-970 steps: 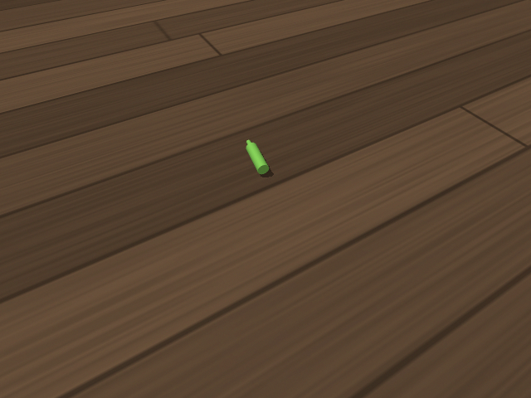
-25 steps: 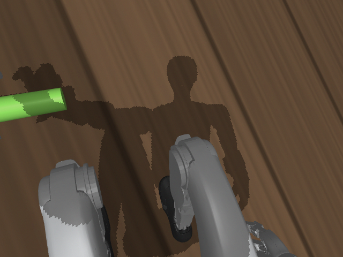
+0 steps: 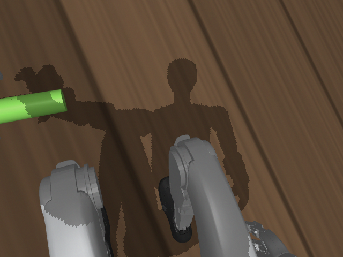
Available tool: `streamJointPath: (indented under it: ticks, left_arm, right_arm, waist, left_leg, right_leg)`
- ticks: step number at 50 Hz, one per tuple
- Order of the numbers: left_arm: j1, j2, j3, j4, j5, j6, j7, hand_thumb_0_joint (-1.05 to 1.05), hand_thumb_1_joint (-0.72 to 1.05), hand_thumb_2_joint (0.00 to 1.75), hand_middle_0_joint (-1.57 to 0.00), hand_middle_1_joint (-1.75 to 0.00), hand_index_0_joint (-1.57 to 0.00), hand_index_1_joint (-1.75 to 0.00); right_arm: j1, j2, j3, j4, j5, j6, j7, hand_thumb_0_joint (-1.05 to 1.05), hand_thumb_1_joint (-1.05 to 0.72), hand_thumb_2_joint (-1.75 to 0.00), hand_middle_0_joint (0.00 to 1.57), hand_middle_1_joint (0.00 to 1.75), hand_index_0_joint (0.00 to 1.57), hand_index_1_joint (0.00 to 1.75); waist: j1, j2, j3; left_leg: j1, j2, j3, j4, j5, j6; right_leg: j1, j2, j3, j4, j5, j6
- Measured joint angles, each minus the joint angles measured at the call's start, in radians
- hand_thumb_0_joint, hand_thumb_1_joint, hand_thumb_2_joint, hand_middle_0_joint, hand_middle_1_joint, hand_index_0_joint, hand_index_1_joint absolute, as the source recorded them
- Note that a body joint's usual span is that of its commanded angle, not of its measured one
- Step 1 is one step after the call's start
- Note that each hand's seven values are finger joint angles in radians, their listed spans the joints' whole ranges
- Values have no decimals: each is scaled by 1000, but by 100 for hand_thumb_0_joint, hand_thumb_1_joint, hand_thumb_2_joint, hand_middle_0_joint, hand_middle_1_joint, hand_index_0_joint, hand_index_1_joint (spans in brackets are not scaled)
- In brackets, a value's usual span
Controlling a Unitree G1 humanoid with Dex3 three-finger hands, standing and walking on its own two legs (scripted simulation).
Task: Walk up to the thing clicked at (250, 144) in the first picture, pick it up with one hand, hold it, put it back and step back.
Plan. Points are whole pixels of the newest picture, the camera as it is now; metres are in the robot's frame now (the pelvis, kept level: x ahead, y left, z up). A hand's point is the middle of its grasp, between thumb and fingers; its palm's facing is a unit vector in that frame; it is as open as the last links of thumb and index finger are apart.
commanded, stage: rise first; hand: left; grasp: from above
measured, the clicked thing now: (14, 108) +0.49 +0.31 -0.30
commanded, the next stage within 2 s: approach in 0.26 s
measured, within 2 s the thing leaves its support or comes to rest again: neither
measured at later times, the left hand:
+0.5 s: hand out of the picture +0.45 +0.32 -0.16, palm faces -0.45 -0.06 -0.89, open 14.2 cm
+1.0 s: hand (7, 94) +0.49 +0.28 -0.18, palm faces -0.43 -0.07 -0.90, open 14.2 cm
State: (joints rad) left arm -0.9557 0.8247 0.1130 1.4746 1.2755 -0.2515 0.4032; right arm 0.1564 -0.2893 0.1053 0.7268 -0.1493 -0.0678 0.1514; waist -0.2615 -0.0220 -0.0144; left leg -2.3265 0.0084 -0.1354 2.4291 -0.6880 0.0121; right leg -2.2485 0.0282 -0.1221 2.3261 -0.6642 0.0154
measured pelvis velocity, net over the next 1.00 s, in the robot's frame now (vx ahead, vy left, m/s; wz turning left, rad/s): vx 0.00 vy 0.00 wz -0.01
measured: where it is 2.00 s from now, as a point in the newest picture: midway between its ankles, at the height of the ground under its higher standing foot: (141, 233)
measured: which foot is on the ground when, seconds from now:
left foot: down 0.00-1.00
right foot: down 0.00-1.00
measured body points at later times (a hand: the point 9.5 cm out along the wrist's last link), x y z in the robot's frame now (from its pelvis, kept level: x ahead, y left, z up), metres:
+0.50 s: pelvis +0.00 +0.00 +0.01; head +0.24 +0.08 +0.38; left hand +0.47 +0.32 -0.11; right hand +0.06 -0.27 -0.09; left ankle +0.07 +0.12 -0.29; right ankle +0.10 -0.11 -0.29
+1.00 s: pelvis +0.00 +0.00 +0.00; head +0.26 +0.06 +0.36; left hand +0.51 +0.28 -0.12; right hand +0.01 -0.26 -0.10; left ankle +0.07 +0.12 -0.29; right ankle +0.10 -0.11 -0.29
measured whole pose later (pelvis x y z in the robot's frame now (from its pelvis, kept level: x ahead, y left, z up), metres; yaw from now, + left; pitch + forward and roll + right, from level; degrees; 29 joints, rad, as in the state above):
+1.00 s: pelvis +0.00 +0.00 +0.00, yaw +0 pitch +33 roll -8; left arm -1.04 0.81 0.12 1.51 1.23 -0.13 0.40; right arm 0.21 -0.30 0.16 0.69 -0.14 -0.08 0.16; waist -0.33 0.00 0.02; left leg -2.34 0.02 -0.13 2.44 -0.69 0.01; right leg -2.28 0.04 -0.12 2.33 -0.65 0.01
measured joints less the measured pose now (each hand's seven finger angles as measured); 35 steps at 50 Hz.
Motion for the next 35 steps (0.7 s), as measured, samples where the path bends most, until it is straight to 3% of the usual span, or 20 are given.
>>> streamJointPath:
  ticks: [21, 26, 31, 35]
  left_arm:
    - [14, -29, -16, -46, -14, 16, -22, 0, -56, 105, -10, -98, -8, -101]
    - [-2, -42, -49, -33, -14, 19, -20, 0, -56, 105, -10, -100, -8, -102]
    - [-67, -60, -100, 16, -7, 27, -4, 0, -57, 105, -9, -102, -8, -104]
    - [-133, -65, -103, 86, 13, 46, 26, 0, -56, 105, -9, -103, -8, -105]
  right_arm:
    - [3, 5, -10, -4, 14, 5, 0, 0, -91, -89, 20, 30, 21, 30]
    - [6, 4, -11, 0, 12, 7, 0, 0, -91, -89, 20, 30, 21, 30]
    - [7, 3, -1, 4, 5, -4, -6, 0, -91, -89, 20, 30, 21, 30]
    - [6, -3, 16, -4, -4, -15, -10, 0, -91, -89, 20, 30, 21, 30]
  waist:
    - [9, 7, -13]
    - [9, 6, -21]
    - [-5, -1, -26]
    - [-38, 1, -21]
  left_leg:
    - [8, -6, 9, -19, 1, 3]
    - [9, -7, 12, -23, 5, 1]
    - [3, -5, 12, -23, 12, -2]
    - [-6, -2, 6, -17, 15, -3]
  right_leg:
    - [12, -6, 8, -14, -7, 3]
    - [10, -7, 10, -14, -4, 0]
    - [0, -6, 10, -13, 5, -3]
    - [-9, -2, 5, -11, 13, -3]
